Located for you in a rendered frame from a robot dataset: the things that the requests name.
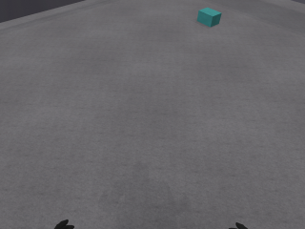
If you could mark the robot left hand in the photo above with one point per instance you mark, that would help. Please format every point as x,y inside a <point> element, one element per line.
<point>63,225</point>

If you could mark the carton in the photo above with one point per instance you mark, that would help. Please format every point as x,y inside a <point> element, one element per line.
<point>209,17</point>

